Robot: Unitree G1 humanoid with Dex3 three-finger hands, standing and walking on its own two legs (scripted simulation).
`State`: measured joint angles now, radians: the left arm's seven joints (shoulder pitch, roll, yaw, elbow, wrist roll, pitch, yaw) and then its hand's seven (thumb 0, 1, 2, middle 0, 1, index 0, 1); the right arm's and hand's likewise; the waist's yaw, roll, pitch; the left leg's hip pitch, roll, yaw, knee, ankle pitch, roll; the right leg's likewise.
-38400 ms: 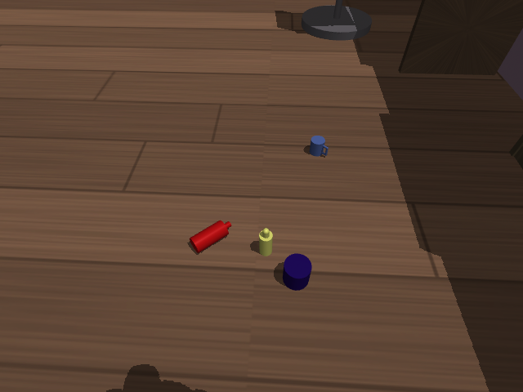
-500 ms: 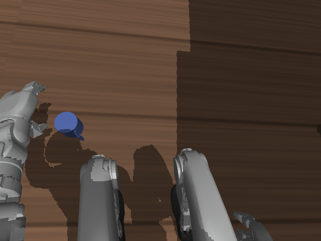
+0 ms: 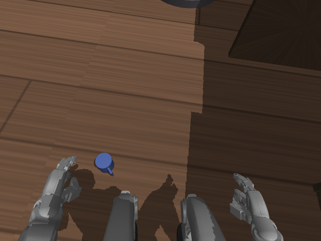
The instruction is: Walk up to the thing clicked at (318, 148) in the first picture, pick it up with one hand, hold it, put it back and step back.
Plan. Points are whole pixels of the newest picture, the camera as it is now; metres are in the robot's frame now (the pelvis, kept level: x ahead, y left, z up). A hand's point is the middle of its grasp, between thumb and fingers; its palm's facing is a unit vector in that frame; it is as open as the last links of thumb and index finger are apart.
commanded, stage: home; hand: left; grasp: from above
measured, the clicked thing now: (106, 165) +0.45 +0.25 -0.56
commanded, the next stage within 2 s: none
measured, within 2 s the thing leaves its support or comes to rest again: neither
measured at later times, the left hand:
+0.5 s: hand (65, 201) +0.21 +0.19 +0.07, palm faces +0.09 -0.97 -0.21, open 7.4 cm
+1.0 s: hand (67, 210) +0.20 +0.18 +0.07, palm faces +0.09 -0.97 -0.21, open 7.4 cm
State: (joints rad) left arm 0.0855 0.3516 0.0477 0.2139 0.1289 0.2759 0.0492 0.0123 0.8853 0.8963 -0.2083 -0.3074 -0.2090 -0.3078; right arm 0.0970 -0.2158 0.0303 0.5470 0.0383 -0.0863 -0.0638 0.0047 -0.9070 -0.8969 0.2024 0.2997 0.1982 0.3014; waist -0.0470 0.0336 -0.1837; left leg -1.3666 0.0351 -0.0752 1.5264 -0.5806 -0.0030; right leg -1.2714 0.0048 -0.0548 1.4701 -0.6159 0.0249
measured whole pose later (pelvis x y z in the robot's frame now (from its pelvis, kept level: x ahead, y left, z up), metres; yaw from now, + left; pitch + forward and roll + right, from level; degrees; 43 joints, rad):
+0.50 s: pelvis +0.06 +0.00 +0.11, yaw +2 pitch +11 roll -3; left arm 0.52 0.22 0.03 -0.15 -0.06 0.46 0.04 0.01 0.90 0.90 -0.20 -0.30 -0.20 -0.30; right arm 0.31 -0.22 0.03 0.51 0.02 -0.19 -0.19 0.01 -0.91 -0.90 0.20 0.30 0.20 0.30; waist -0.05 0.06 -0.19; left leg -0.72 0.04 -0.05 1.01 -0.48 0.00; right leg -0.63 0.00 -0.04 0.93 -0.50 0.02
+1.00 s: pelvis +0.04 -0.01 +0.11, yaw +3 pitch +9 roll -3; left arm 0.49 0.22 0.03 -0.11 -0.05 0.45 0.02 0.01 0.91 0.90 -0.20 -0.30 -0.20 -0.30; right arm 0.29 -0.22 0.04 0.54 0.01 -0.23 -0.18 0.01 -0.90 -0.90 0.20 0.30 0.20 0.30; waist -0.03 0.05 -0.15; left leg -0.70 0.03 -0.05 1.00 -0.46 -0.01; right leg -0.61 0.00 -0.05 0.94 -0.49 0.02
